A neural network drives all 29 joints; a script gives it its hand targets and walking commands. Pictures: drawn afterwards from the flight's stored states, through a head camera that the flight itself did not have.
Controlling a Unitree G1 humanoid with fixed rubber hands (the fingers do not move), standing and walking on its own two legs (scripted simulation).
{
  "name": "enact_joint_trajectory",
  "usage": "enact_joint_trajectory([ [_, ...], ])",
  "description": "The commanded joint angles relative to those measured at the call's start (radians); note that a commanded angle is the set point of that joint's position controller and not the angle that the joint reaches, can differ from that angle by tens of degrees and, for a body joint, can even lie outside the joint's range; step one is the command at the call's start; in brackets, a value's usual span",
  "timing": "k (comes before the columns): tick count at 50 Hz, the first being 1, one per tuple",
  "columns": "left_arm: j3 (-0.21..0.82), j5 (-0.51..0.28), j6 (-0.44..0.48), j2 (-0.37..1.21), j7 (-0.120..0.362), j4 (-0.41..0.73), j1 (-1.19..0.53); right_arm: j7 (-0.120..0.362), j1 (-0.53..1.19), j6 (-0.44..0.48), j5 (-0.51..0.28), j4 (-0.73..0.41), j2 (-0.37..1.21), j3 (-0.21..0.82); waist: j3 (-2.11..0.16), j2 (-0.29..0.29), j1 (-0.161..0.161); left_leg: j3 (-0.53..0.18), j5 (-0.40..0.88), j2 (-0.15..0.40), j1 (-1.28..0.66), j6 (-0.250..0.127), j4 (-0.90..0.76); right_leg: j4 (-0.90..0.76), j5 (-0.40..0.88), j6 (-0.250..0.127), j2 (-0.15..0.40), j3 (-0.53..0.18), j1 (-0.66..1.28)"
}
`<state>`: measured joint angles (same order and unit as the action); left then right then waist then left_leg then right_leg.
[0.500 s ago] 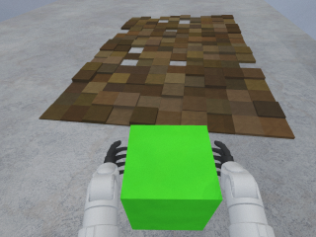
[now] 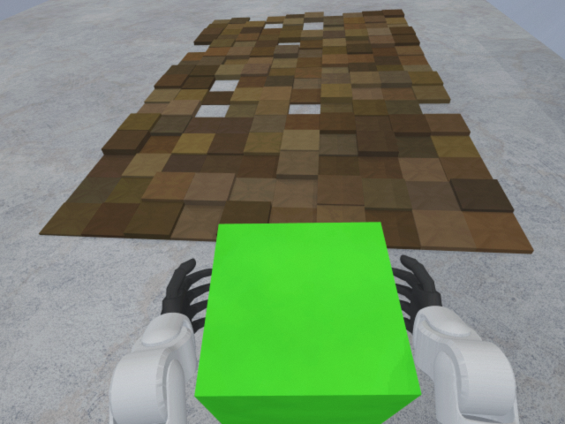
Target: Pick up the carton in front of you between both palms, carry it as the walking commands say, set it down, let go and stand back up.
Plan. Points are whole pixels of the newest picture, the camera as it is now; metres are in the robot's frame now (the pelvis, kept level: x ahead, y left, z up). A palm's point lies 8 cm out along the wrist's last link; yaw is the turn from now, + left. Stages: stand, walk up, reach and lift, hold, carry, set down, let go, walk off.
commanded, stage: carry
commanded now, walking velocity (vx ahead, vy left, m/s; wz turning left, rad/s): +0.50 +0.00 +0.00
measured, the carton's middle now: (299, 334) +0.25 +0.00 +0.02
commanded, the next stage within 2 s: none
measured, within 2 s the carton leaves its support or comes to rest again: neither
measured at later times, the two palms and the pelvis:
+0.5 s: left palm (220, 179) +0.50 +0.12 +0.11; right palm (387, 167) +0.53 -0.17 +0.09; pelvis +0.28 -0.04 +0.00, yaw +4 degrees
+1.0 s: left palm (227, 99) +0.85 +0.15 +0.09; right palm (346, 92) +0.85 -0.15 +0.09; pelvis +0.60 +0.00 +0.00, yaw -1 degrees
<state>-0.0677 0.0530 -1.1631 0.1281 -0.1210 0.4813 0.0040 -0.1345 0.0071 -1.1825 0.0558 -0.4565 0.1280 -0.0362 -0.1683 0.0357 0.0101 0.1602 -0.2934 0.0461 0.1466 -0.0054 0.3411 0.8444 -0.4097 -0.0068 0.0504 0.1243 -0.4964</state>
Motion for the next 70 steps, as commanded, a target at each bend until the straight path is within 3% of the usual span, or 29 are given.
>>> enact_joint_trajectory([
  [1,0.614,-0.267,-0.015,0.802,0.083,0.107,-0.362,0.090,0.460,0.009,-0.305,-0.223,0.773,0.621,-0.079,0.084,0.006,-0.188,0.309,0.231,-0.229,-0.118,-0.144,-0.155,0.142,0.003,0.015,0.024,-0.154],
  [5,0.572,-0.244,-0.036,0.698,0.036,0.132,-0.313,0.063,0.399,-0.018,-0.310,-0.209,0.655,0.588,-0.041,0.131,-0.007,-0.044,0.293,0.191,-0.020,-0.073,-0.047,-0.337,0.310,-0.006,-0.044,0.134,0.189],
  [7,0.552,-0.232,-0.051,0.651,0.017,0.131,-0.306,0.046,0.399,-0.038,-0.310,-0.196,0.612,0.580,-0.111,0.056,-0.015,0.047,0.381,0.135,0.117,-0.030,0.217,-0.343,0.213,-0.021,-0.052,0.139,0.485],
  [8,0.542,-0.223,-0.055,0.610,0.009,0.143,-0.308,0.040,0.414,-0.043,-0.307,-0.213,0.577,0.572,-0.160,-0.081,-0.040,0.062,0.179,0.074,0.256,0.012,0.466,-0.461,-0.019,-0.061,0.150,-0.155,0.609],
  [9,0.527,-0.237,-0.059,0.597,0.005,0.120,-0.305,0.037,0.433,-0.057,-0.317,-0.235,0.574,0.566,-0.186,-0.326,-0.046,0.042,-0.151,-0.058,0.494,0.041,0.763,-0.642,-0.129,-0.200,0.384,-0.648,0.712],
  [10,0.540,-0.249,-0.063,0.634,0.004,0.144,-0.388,0.037,0.475,-0.060,-0.321,-0.207,0.612,0.579,-0.187,-0.242,-0.049,-0.125,-0.221,0.001,0.597,0.002,0.910,-0.641,-0.028,-0.257,0.423,-0.673,0.712],
  [12,0.552,-0.268,-0.063,0.687,0.015,0.172,-0.425,0.052,0.460,-0.060,-0.333,-0.188,0.672,0.575,-0.143,-0.078,-0.032,-0.164,-0.107,0.098,0.561,-0.039,0.927,-0.655,0.054,-0.207,0.367,-0.512,0.525],
  [14,0.594,-0.295,-0.051,0.767,0.042,0.167,-0.462,0.059,0.435,-0.042,-0.309,-0.162,0.740,0.576,-0.165,-0.066,-0.026,-0.164,0.013,0.114,0.501,-0.031,0.806,-0.663,0.124,-0.139,0.297,-0.331,0.493],
  [17,0.631,-0.310,-0.045,0.795,0.082,0.133,-0.434,0.069,0.411,-0.023,-0.263,-0.120,0.802,0.577,-0.127,-0.133,-0.031,-0.100,0.059,0.081,0.499,-0.001,0.612,-0.702,0.164,-0.121,0.251,-0.206,0.484],
  [27,0.624,-0.273,-0.035,0.738,0.112,0.115,-0.342,0.087,0.373,-0.012,-0.250,-0.146,0.758,0.611,0.019,-0.168,-0.031,0.030,0.225,0.037,0.536,-0.003,0.261,-0.647,0.599,-0.113,0.190,0.003,0.614],
  [29,0.623,-0.266,-0.034,0.728,0.103,0.143,-0.328,0.089,0.378,-0.015,-0.264,-0.174,0.743,0.611,0.063,-0.171,-0.036,0.071,0.259,0.016,0.459,-0.016,0.194,-0.641,0.614,-0.107,0.187,0.027,0.572],
  [31,0.624,-0.259,-0.032,0.708,0.095,0.149,-0.310,0.088,0.345,-0.015,-0.263,-0.168,0.733,0.609,0.024,-0.182,-0.028,0.105,0.240,-0.021,0.307,-0.035,0.178,-0.529,0.847,-0.087,0.184,0.071,0.570],
  [33,0.626,-0.243,-0.033,0.694,0.092,0.144,-0.296,0.096,0.304,-0.014,-0.257,-0.145,0.713,0.592,-0.117,-0.166,0.007,0.157,0.173,-0.082,-0.058,-0.042,0.122,-0.203,0.924,-0.041,0.123,0.143,0.478],
  [34,0.642,-0.248,-0.032,0.708,0.094,0.161,-0.314,0.098,0.300,-0.007,-0.253,-0.167,0.716,0.599,-0.199,-0.024,0.031,-0.095,0.017,0.095,-0.287,-0.084,0.069,0.044,0.673,-0.010,0.094,0.127,0.273],
  [35,0.663,-0.258,-0.031,0.708,0.096,0.216,-0.350,0.101,0.319,0.002,-0.258,-0.145,0.722,0.587,-0.262,0.272,0.026,-0.622,-0.110,0.372,-0.459,-0.241,-0.073,0.361,0.185,0.038,-0.055,0.076,-0.041],
  [36,0.665,-0.260,-0.026,0.740,0.098,0.186,-0.337,0.109,0.310,0.010,-0.271,-0.175,0.733,0.603,-0.209,0.223,0.008,-0.671,0.048,0.381,-0.414,-0.243,-0.138,0.495,-0.029,0.009,-0.039,-0.086,-0.150],
  [39,0.659,-0.242,0.008,0.815,0.120,0.135,-0.332,0.138,0.374,0.038,-0.287,-0.170,0.831,0.639,-0.177,0.017,0.002,-0.359,0.308,0.318,-0.231,-0.162,-0.108,0.418,0.094,-0.037,0.076,-0.126,-0.123],
  [41,0.671,-0.234,0.039,0.837,0.118,0.126,-0.342,0.145,0.365,0.056,-0.281,-0.157,0.828,0.660,-0.158,0.005,-0.003,-0.254,0.153,0.272,-0.140,-0.124,-0.152,0.305,0.157,-0.024,0.081,-0.099,-0.081],
  [44,0.643,-0.196,0.055,0.788,0.093,0.040,-0.317,0.138,0.358,0.069,-0.266,-0.099,0.747,0.615,-0.094,0.083,0.003,-0.146,0.166,0.243,-0.136,-0.120,-0.185,0.133,0.215,-0.001,0.072,-0.044,-0.134],
  [49,0.595,-0.177,0.064,0.674,0.042,0.011,-0.462,0.098,0.483,0.086,-0.247,-0.040,0.644,0.538,-0.024,0.099,0.016,-0.035,0.341,0.186,-0.139,-0.138,-0.155,-0.083,0.351,0.010,0.056,0.034,-0.178],
  [54,0.482,-0.170,0.058,0.525,-0.016,-0.112,-0.680,0.008,0.722,0.088,-0.201,0.102,0.523,0.451,0.035,0.085,0.021,-0.026,0.203,0.220,-0.084,-0.143,-0.125,-0.220,0.397,-0.047,0.042,0.022,-0.063],
  [56,0.441,-0.169,0.065,0.506,-0.035,-0.172,-0.744,-0.015,0.817,0.092,-0.209,0.152,0.523,0.434,-0.002,0.114,-0.006,0.013,0.348,0.210,-0.113,-0.124,-0.004,-0.240,0.329,-0.067,0.015,0.061,0.044],
  [58,0.381,-0.167,0.074,0.482,-0.049,-0.261,-0.841,-0.038,0.887,0.089,-0.174,0.268,0.502,0.368,-0.141,-0.001,-0.074,0.068,0.446,0.128,-0.049,-0.064,0.367,-0.297,0.217,-0.062,-0.061,0.100,0.366],
  [59,0.347,-0.152,0.076,0.467,-0.055,-0.320,-0.824,-0.048,0.940,0.092,-0.192,0.259,0.495,0.372,-0.222,-0.152,-0.097,0.088,0.242,0.066,0.096,-0.032,0.636,-0.365,0.099,-0.078,0.098,-0.119,0.524],
  [60,0.368,-0.175,0.088,0.486,-0.062,-0.298,-0.934,-0.052,0.976,0.094,-0.193,0.263,0.542,0.362,-0.263,-0.396,-0.084,0.003,-0.217,-0.102,0.396,0.012,0.881,-0.547,-0.006,-0.202,0.326,-0.654,0.681],
  [61,0.379,-0.204,0.096,0.541,-0.064,-0.272,-1.011,-0.059,1.024,0.098,-0.207,0.267,0.590,0.358,-0.315,-0.326,-0.063,-0.134,-0.246,-0.074,0.491,-0.021,1.013,-0.580,0.010,-0.235,0.351,-0.729,0.729],
  [65,0.410,-0.242,0.129,0.722,-0.026,-0.364,-1.208,-0.034,1.179,0.124,-0.204,0.410,0.732,0.333,-0.280,-0.124,-0.049,-0.172,-0.057,0.036,0.556,-0.086,1.006,-0.475,0.326,-0.179,0.252,-0.362,0.591],
  [68,0.410,-0.236,0.146,0.762,-0.001,-0.377,-1.172,-0.013,1.171,0.149,-0.207,0.406,0.789,0.371,-0.317,-0.149,-0.052,-0.154,-0.025,0.025,0.602,-0.066,0.965,-0.484,0.368,-0.185,0.224,-0.307,0.608],
  [70,0.438,-0.234,0.147,0.775,0.001,-0.383,-1.178,-0.014,1.145,0.160,-0.181,0.424,0.779,0.359,-0.288,-0.081,-0.048,-0.131,-0.024,0.029,0.695,-0.059,0.925,-0.468,0.503,-0.210,0.230,-0.259,0.654],
])
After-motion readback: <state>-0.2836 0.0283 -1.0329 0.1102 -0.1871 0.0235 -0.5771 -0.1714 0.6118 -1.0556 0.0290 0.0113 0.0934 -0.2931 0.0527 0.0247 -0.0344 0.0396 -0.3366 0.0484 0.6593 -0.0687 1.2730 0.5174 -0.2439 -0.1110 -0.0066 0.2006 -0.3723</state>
